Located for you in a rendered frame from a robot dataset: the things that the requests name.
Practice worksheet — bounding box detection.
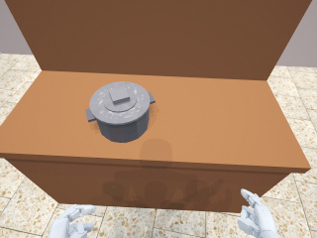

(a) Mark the knob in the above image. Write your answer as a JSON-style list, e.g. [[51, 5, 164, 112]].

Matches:
[[109, 86, 130, 105]]

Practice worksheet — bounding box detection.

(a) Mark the right robot hand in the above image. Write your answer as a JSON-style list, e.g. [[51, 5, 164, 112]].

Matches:
[[238, 188, 278, 238]]

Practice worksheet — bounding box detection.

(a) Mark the left robot hand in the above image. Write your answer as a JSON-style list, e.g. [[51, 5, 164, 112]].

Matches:
[[48, 204, 96, 238]]

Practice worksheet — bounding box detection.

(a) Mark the table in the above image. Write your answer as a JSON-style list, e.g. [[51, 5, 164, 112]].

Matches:
[[0, 0, 312, 213]]

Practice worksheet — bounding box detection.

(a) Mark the pot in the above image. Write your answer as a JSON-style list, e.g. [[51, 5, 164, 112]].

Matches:
[[85, 92, 156, 143]]

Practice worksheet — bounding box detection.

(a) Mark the lid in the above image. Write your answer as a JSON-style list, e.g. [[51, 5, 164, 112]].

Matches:
[[89, 81, 151, 126]]

